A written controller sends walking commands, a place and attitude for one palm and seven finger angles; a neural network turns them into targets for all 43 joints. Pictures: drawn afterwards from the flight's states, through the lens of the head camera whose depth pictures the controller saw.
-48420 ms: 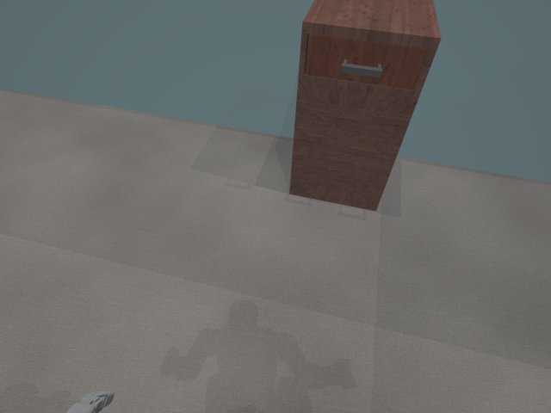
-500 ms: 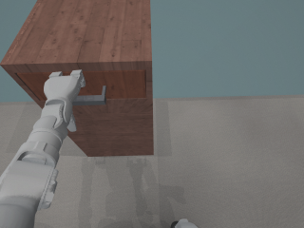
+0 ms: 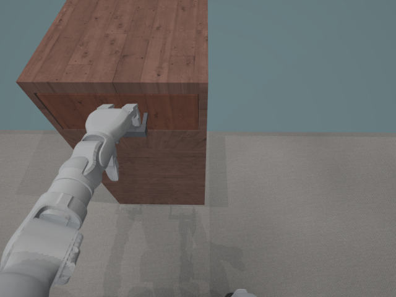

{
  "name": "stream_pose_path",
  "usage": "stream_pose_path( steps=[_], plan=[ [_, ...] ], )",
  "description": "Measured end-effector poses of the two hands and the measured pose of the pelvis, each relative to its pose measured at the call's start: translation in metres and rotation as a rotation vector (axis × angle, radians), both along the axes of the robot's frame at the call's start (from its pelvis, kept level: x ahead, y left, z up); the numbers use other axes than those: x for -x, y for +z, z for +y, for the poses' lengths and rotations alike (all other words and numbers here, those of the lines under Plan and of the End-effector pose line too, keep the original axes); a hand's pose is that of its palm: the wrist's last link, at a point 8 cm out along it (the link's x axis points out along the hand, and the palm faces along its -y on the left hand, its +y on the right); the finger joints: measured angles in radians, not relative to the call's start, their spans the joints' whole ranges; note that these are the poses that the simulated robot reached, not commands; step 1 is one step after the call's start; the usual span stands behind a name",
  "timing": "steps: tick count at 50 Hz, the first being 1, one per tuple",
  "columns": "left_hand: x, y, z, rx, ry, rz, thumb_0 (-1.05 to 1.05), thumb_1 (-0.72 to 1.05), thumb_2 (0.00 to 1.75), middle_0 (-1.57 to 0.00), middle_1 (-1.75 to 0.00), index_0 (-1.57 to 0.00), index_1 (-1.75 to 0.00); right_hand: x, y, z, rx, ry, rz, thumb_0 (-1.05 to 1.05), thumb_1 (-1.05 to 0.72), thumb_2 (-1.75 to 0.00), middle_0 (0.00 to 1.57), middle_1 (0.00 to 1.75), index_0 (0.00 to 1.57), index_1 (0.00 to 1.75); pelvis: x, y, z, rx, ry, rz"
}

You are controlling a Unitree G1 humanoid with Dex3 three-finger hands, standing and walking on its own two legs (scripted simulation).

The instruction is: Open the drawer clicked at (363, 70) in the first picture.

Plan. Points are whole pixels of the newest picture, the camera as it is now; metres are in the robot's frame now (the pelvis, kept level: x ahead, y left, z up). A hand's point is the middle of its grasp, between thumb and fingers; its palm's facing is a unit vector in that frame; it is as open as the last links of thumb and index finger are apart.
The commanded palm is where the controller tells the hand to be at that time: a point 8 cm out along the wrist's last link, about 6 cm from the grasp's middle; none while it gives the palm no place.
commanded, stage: move the hooked fingers above the handle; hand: left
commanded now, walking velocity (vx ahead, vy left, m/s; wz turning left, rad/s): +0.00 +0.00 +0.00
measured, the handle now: (121, 123) +0.53 +0.20 -0.03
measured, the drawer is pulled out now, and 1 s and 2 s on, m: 0.00 0.00 0.00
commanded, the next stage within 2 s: none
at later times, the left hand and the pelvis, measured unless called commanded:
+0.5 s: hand (112, 138) +0.45 +0.19 +0.02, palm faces -0.22 +0.00 -0.98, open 13.8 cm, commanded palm +0.45 +0.20 +0.09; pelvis -0.01 -0.01 +0.00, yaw +0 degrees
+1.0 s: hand (119, 135) +0.46 +0.18 +0.02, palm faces -0.16 -0.06 -0.99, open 13.7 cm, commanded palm +0.45 +0.21 +0.08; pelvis -0.01 +0.00 +0.00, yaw -2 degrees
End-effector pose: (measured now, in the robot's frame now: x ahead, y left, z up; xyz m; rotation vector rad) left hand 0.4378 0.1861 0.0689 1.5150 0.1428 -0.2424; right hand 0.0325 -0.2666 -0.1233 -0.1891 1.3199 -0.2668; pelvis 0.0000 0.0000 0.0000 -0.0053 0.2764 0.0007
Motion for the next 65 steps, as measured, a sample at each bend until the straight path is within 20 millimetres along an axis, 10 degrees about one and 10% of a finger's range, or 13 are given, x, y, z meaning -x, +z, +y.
stream_pose_path(
  steps=[5, 11, 22, 29, 35, 51, 61, 65],
  plan=[
    [0.002, 0.012, -0.04, 0.094, -0.214, -0.193, 0.0, -0.48, 0.3, -0.33, -1.2, -0.33, -1.2, -0.006, 0.003, -0.008, 0.044, 0.004, -0.036, 0.01, -0.91, -0.89, 0.2, 0.3, 0.2, 0.3, 0.002, -0.006, -0.001, -0.001, 0.0, 0.007],
    [-0.021, 0.036, -0.005, -0.038, -0.005, -0.417, 0.01, -0.48, 0.3, -0.34, -1.22, -0.32, -1.2, -0.007, -0.01, -0.006, 0.002, 0.005, -0.032, 0.01, -0.91, -0.89, 0.2, 0.3, 0.2, 0.3, 0.01, -0.01, -0.002, -0.009, -0.02, 0.036],
    [-0.011, 0.008, 0.024, -0.074, 0.156, 0.0, 0.0, -0.48, 0.3, -0.34, -1.23, -0.32, -1.22, 0.004, 0.002, -0.005, 0.008, -0.041, -0.053, 0.01, -0.91, -0.89, 0.2, 0.3, 0.21, 0.3, 0.012, 0.0, -0.009, -0.013, -0.021, 0.004],
    [0.0, 0.011, -0.008, 0.026, -0.136, -0.164, 0.0, -0.49, 0.3, -0.33, -1.21, -0.32, -1.21, 0.02, 0.005, -0.024, 0.087, -0.007, 0.005, 0.01, -0.91, -0.89, 0.2, 0.3, 0.21, 0.3, 0.011, -0.008, -0.007, -0.002, 0.005, 0.022],
    [-0.021, 0.023, 0.018, -0.017, 0.042, -0.351, 0.01, -0.49, 0.3, -0.32, -1.2, -0.32, -1.2, 0.027, -0.004, -0.023, 0.057, -0.014, 0.028, 0.01, -0.91, -0.89, 0.2, 0.3, 0.2, 0.3, 0.015, -0.015, -0.005, -0.003, -0.006, 0.061],
    [-0.007, 0.005, -0.001, 0.038, -0.06, -0.123, 0.0, -0.49, 0.3, -0.32, -1.2, -0.33, -1.22, 0.02, 0.003, 0.001, 0.026, -0.047, -0.022, 0.01, -0.91, -0.89, 0.2, 0.3, 0.21, 0.3, 0.008, -0.005, 0.0, -0.002, -0.028, 0.017],
    [-0.012, 0.016, 0.056, -0.103, 0.16, -0.264, 0.0, -0.48, 0.3, -0.32, -1.2, -0.32, -1.2, 0.013, -0.01, -0.004, 0.002, -0.001, 0.025, 0.01, -0.91, -0.89, 0.2, 0.3, 0.2, 0.3, 0.01, -0.011, 0.003, 0.004, -0.005, 0.061],
    [-0.009, 0.012, 0.041, -0.072, 0.142, -0.141, 0.0, -0.48, 0.3, -0.32, -1.2, -0.32, -1.2, 0.008, -0.007, -0.001, -0.007, 0.001, 0.032, 0.01, -0.91, -0.89, 0.2, 0.3, 0.2, 0.3, 0.003, -0.006, 0.005, 0.01, 0.005, 0.041]
  ],
)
